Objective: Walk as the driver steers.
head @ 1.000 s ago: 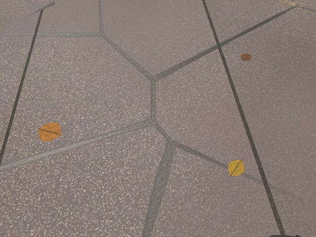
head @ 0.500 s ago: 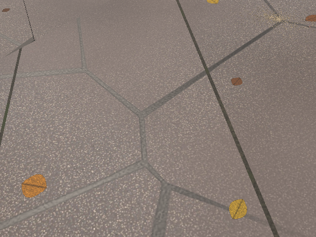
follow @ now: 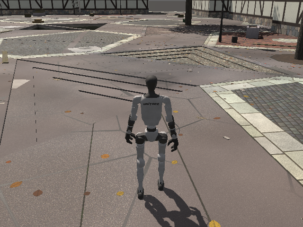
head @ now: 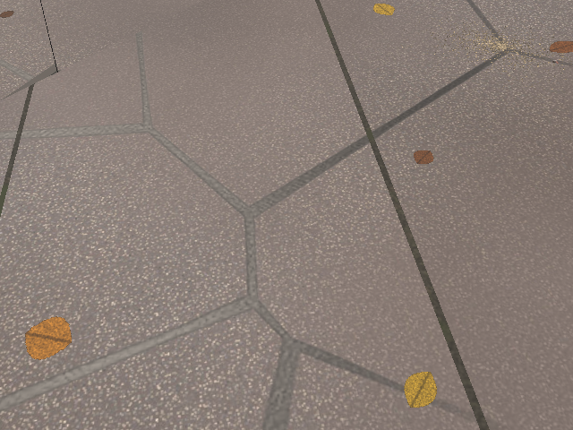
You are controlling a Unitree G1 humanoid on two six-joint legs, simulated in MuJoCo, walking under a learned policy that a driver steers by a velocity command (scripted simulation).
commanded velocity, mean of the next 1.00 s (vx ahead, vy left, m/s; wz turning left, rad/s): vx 0.11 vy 0.00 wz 0.00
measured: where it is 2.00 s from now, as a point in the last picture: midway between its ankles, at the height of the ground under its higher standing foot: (293, 375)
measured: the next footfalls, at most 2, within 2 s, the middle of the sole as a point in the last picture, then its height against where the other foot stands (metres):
left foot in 1.36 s outside the picture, level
right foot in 1.94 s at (336, 308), level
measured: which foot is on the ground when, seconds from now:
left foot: down 0.00-0.86, up 0.88-1.00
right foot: down 0.00-1.00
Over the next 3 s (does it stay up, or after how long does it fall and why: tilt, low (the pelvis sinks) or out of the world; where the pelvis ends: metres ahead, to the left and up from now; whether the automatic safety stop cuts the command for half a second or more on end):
stays up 1.26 0.06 -0.01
